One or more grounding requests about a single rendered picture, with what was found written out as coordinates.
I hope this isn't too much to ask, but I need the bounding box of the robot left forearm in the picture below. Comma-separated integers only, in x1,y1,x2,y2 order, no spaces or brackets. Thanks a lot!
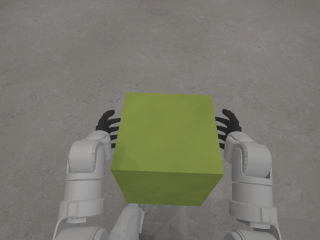
52,130,112,240

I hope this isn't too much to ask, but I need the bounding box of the left robot upper arm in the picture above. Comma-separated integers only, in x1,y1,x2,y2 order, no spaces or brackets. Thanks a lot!
55,226,109,240

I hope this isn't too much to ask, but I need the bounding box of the carton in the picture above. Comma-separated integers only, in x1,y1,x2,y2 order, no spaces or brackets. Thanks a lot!
110,92,224,207

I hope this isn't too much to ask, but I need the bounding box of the left robot thigh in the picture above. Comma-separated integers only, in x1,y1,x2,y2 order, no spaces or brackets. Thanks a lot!
108,205,145,240

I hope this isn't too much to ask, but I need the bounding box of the left robot shin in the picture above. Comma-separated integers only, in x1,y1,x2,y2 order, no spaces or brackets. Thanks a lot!
129,203,139,207

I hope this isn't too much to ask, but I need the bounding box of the right robot upper arm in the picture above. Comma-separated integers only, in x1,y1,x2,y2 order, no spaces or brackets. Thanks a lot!
223,229,277,240

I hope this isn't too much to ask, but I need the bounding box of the robot right forearm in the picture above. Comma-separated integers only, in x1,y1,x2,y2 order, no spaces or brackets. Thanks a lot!
223,131,282,240

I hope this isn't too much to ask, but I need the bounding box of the right robot hand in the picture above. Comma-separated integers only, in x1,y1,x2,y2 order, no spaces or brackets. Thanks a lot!
215,109,242,149

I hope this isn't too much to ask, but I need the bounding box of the left robot hand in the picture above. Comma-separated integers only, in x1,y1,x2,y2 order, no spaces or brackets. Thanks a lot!
95,110,121,148

